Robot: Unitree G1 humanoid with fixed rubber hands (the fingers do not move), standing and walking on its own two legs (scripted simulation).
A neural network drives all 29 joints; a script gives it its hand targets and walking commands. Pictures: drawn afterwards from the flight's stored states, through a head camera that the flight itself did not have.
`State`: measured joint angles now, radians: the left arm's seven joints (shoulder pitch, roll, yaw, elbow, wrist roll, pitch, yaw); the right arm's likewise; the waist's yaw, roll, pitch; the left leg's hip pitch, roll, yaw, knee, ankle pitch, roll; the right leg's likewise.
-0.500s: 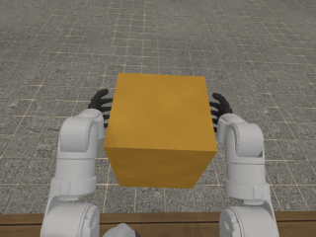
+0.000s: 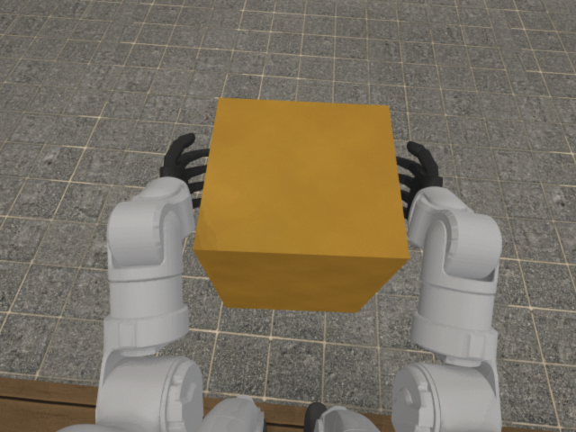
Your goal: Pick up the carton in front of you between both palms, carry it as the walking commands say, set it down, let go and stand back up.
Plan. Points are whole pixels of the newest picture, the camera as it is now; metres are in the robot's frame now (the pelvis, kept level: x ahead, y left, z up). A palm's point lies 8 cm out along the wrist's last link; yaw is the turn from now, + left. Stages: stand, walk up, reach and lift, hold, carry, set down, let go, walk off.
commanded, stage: carry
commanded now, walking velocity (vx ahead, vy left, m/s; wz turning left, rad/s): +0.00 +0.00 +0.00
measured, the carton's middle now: (296, 219) +0.38 +0.02 +0.01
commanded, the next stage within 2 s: none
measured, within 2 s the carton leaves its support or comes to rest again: neither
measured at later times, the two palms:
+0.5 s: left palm (191, 116) +0.47 +0.16 +0.11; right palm (424, 134) +0.46 -0.14 +0.11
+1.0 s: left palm (277, 129) +0.59 +0.06 -0.03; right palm (441, 144) +0.58 -0.23 -0.04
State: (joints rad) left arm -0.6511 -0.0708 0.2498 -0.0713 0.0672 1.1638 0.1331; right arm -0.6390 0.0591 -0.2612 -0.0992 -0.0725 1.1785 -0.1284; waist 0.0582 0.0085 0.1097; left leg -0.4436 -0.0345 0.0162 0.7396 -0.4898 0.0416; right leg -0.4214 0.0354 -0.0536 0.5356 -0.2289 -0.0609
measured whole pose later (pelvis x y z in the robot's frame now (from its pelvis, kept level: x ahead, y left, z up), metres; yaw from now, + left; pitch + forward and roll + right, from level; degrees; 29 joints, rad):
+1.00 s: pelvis +0.24 -0.06 -0.15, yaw -2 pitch +1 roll +4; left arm -0.57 -0.03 0.25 0.12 0.10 1.14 0.09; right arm -0.67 -0.01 -0.12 0.23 -0.02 1.15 -0.12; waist -0.04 0.00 -0.03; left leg -0.35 -0.02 -0.01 1.50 -0.79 -0.02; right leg -0.47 -0.01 -0.08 0.65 -0.21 -0.10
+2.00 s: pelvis +0.30 -0.08 -0.14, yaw -1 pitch +1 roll +0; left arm -0.64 0.01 0.19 0.27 0.07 1.20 0.11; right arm -0.64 0.01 -0.18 0.25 -0.08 1.21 -0.10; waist 0.01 0.00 -0.11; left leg -0.30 -0.03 0.05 0.56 -0.28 0.05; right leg -0.29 0.06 -0.15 0.53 -0.27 -0.12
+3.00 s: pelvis +0.58 -0.10 -0.15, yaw +2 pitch +3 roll +0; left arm -0.58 -0.02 0.19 0.10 0.06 1.18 0.13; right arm -0.61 0.02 -0.20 0.10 -0.06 1.19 -0.13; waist 0.04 0.01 0.03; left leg -0.53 0.00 0.01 1.24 -0.42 0.04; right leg -0.44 0.04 -0.11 0.57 -0.20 -0.10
